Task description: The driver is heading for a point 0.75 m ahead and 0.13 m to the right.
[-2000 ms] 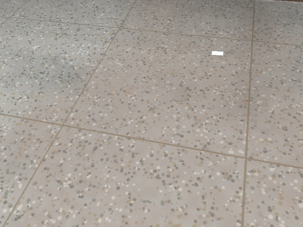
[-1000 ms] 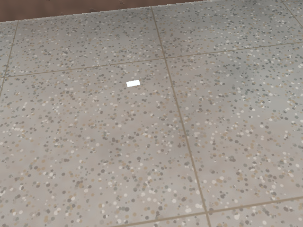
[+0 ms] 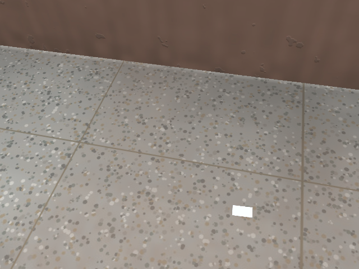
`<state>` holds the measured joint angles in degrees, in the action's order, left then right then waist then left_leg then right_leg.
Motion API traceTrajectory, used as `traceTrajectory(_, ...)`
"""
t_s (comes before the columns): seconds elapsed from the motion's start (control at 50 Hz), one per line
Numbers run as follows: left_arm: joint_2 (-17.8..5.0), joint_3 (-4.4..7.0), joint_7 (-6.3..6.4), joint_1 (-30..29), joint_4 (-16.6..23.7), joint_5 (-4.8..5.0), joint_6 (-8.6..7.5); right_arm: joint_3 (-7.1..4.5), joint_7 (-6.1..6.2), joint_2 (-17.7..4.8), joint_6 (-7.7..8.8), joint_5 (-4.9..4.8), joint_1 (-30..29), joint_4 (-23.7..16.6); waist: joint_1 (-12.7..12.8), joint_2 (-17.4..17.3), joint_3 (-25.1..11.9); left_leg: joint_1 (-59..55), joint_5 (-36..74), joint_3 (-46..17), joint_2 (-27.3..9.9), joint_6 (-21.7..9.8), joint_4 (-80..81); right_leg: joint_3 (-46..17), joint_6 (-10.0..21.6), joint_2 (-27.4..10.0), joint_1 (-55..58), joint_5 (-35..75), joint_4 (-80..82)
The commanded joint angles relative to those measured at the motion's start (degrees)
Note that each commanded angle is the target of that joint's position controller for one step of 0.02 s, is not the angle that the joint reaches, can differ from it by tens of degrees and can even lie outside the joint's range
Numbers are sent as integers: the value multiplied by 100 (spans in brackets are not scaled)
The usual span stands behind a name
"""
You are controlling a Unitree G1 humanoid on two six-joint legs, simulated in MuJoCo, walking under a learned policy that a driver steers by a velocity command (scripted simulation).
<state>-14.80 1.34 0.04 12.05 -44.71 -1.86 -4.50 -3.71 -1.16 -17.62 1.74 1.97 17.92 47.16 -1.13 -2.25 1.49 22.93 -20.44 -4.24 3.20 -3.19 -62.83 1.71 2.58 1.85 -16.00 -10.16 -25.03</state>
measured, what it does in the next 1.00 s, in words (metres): walks ahead, turning right: left foot, then right foot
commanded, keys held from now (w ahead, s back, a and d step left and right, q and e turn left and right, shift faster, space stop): w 0.08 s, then w+e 0.88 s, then w+q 0.04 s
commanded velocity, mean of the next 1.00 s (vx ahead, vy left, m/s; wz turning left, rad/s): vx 0.50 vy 0.00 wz -0.34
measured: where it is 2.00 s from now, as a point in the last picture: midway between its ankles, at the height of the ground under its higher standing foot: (236, 212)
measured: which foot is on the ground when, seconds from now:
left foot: up 0.00-0.30, down 0.32-0.84, up 0.86-1.00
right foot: down 0.00-0.32, up 0.34-0.82, down 0.84-1.00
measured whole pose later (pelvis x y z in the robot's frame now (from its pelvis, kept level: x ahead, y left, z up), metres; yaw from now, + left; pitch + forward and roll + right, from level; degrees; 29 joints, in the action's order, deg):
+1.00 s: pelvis +0.47 -0.07 -0.01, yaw -26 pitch +0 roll +0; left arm -15.6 3.9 -0.6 13.2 -46.8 -0.5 -1.0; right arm -2.1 -0.4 -14.4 3.1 2.0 13.6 45.6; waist -1.0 -1.2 4.0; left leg 26.5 -19.4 0.3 -5.8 0.8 -67.3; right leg 2.1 7.5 7.0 -15.9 -10.5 -26.0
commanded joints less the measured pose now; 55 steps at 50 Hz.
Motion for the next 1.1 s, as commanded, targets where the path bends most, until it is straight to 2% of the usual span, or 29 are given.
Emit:
traceTrajectory(0.02, -590, 158, -52, 555, -7, 80, -193, -20, -82, -214, -31, 59, 281, -270, 23, 833, -245, 901, 208, -177, -271, 86, 89, -1538, 822, -1456, 933, 1199, 1300)
traceTrajectory(0.12, -596, 177, -78, 826, -273, 150, -165, 139, -162, -41, -1, 86, -944, -676, 151, 764, 69, 1179, 1125, 360, -639, 285, 1481, -995, 879, -1235, 778, 1148, 1695)
traceTrajectory(0.16, -670, 206, -88, 1035, -384, 154, -129, 232, -176, 83, 39, 37, -1408, -809, 287, 779, 121, 793, 1369, 561, -594, 348, 2213, -876, 837, -1114, 630, 1337, 1630)
traceTrajectory(0.2, -831, 258, -95, 1253, -484, 133, -90, 251, -148, 30, 70, -12, -1605, -860, 356, 772, 99, 452, 1397, 655, -470, 358, 2626, -957, 807, -1181, 678, 1600, 1441)
traceTrajectory(0.26, -957, 305, -74, 1326, -565, 118, -32, 211, -51, -136, 146, -29, -1535, -887, 243, 772, 39, -39, 1162, 614, -376, 239, 3070, -1276, 717, -1357, 880, 1778, 1033)
traceTrajectory(0.3, -891, 293, -63, 1302, -598, 154, -12, 111, 60, -334, 254, 45, -639, -585, -176, 451, -352, -1463, 1188, 568, -292, 71, 3753, -1096, 527, -1028, 639, 2100, -91)
traceTrajectory(0.32, -683, 236, -72, 1205, -468, 199, -40, -4, 145, -704, 325, 166, 203, -442, -559, -54, -950, -2646, 634, -321, -1159, -162, 3985, -795, 379, -652, -19, 1327, -1413)
traceTrajectory(0.34, -23, 93, -57, 1559, -222, 322, -41, -149, 202, -1326, 288, 231, 671, -443, -528, -1235, -1622, -4057, 72, -2356, -2768, -641, 4404, -140, 142, 119, -1646, -1469, -3135)
traceTrajectory(0.36, -582, 234, 5, 1531, -296, 182, 67, -157, 198, -1130, 196, 62, 625, -405, -500, -872, -1491, -3515, -541, -3174, -2936, -893, 4775, -367, 214, 34, -2154, -2032, -3950)
traceTrajectory(0.38, -657, 292, -15, 1290, -330, 123, 129, -26, 176, -650, 187, 17, 169, -467, -279, -366, -706, -2872, -745, -2451, -2615, -792, 4895, -580, 267, -270, -2268, -1594, -4144)
traceTrajectory(0.4, -516, 279, -72, 1111, -324, 123, 150, 46, 151, -349, 221, -15, -180, -492, -135, -307, -279, -2321, -206, -1747, -2319, -682, 5071, -550, 231, -445, -2190, -1195, -4026)
traceTrajectory(0.44, -420, 306, -149, 1047, -353, 38, 267, 113, 168, -85, 301, -38, -345, -433, 82, -502, 5, -1763, 810, -756, -1913, -458, 5290, -469, 117, -611, -1904, -848, -3841)
traceTrajectory(0.52, -226, 298, -272, 591, -159, -2, 406, 46, 174, -164, 460, -102, -70, -223, 180, -284, 21, -1807, 2051, 79, -1870, -541, 5442, -382, -23, -665, -2220, -229, -3866)
traceTrajectory(0.6, -138, 242, -370, -210, 155, -9, 425, 29, 175, -136, 449, -79, 184, -23, 83, -241, 211, -1929, 2483, 773, -1775, -557, 5475, -238, -114, -707, -2556, 477, -3047)
traceTrajectory(0.66, -67, 158, -449, -839, 396, -9, 405, -12, 184, -268, 438, -74, 286, 72, -38, -257, 338, -1886, 2626, 1208, -1747, -480, 5463, 70, -26, -654, -2152, 928, -2000)
traceTrajectory(0.72, -155, 150, -479, -1214, 587, -36, 411, -65, 213, -433, 382, -73, 522, 212, -124, -209, 417, -2285, 3091, 1448, -1891, -398, 5272, 377, 194, -536, -1905, 607, -1414)
traceTrajectory(0.78, -284, 209, -420, -1054, 616, -74, 416, -113, 253, -648, 268, -60, 604, 315, 18, -315, 176, -2757, 5276, 1763, -1937, -282, 4292, 705, 524, -96, -1288, -209, -1114)
traceTrajectory(0.8, -370, 262, -382, -645, 518, -78, 395, -134, 262, -742, 208, -58, 614, 335, 206, -339, -97, -2821, 5951, 1838, -1928, -265, 3528, 761, 667, 138, -798, -479, -1004)
traceTrajectory(0.82, -486, 345, -323, 124, 289, -102, 338, -138, 262, -793, 150, -82, 575, 315, 553, -211, -555, -2525, 5784, 1945, -1854, -184, 2375, 730, 831, 358, 192, -372, -629)
traceTrajectory(0.84, -876, 507, -222, 1106, -11, -162, 305, -104, 250, -703, 138, -59, 563, 187, 959, 241, -1160, -1432, 4295, 1971, -1703, 5, 745, -106, 1086, -94, 1697, -692, -341)
traceTrajectory(0.86, -1633, 675, -139, 1002, 74, -101, 320, 60, 124, 59, 177, -93, 791, -259, 527, 1702, -1622, 1203, -872, 1794, -686, 378, -1306, -3140, 1884, -1939, 3487, -847, 2)
traceTrajectory(0.88, -1631, 684, -100, 1282, 190, 75, 392, -40, 105, -454, 237, -51, 75, -439, 900, 879, -1928, 1880, -1067, 499, -327, 413, -1933, -4541, 2083, -2211, 3547, -627, 785)
traceTrajectory(0.9, -1478, 644, -46, 1007, 64, 95, 416, -26, 81, -417, 295, -116, -366, -579, 760, 583, -1050, 2275, -385, 286, -678, 336, -1785, -3482, 1916, -2039, 3010, -82, 837)
traceTrajectory(0.92, -1144, 560, -23, 727, 46, 135, 392, 18, 93, -347, 358, -130, -293, -524, 498, 322, -506, 1989, 80, 315, -892, 307, -1200, -2848, 1698, -1801, 2157, 641, 887)
traceTrajectory(0.94, -949, 503, -10, 453, 74, 142, 350, 9, 107, -337, 330, -73, -223, -447, 249, 193, -243, 1593, 183, 289, -1017, 328, -783, -2369, 1484, -1469, 1546, 1229, 948)
traceTrajectory(0.96, -795, 449, -2, 260, 104, 179, 312, 15, 105, -323, 229, 29, -46, -416, 37, 248, -221, 1185, 205, 261, -1060, 394, -549, -2032, 1402, -1234, 1116, 1606, 1034)
traceTrajectory(1.0, -611, 363, -41, 271, 74, 176, 165, 38, 47, -187, 35, 81, 259, -266, -113, 263, -383, 804, 274, 383, -1048, 447, -258, -1595, 1353, -1105, 866, 2134, 1181)
traceTrajectory(1.04, -651, 355, -66, 509, -90, 163, 69, 61, -11, -75, -33, 55, 118, -252, -83, 333, -240, 884, 680, 492, -1074, 454, 151, -1289, 1248, -1024, 748, 2139, 1441)
traceTrajectory(1.1, -656, 326, -74, 848, -264, 156, 18, 51, -29, -110, -54, 4, -582, -415, 148, 391, 122, 1380, 1374, 525, -1116, 417, 820, -1038, 971, -987, 962, 2564, 1605)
